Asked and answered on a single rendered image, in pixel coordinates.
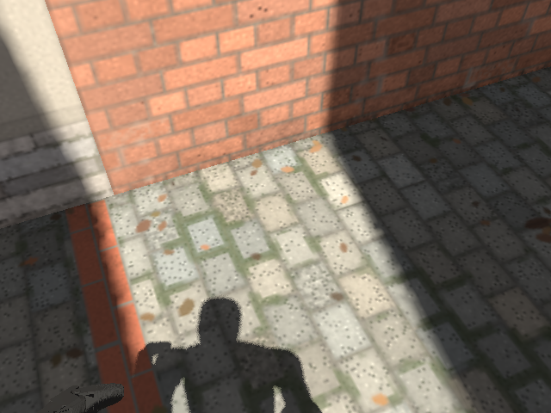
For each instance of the left robot hand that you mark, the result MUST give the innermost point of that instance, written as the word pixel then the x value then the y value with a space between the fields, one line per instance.
pixel 85 400

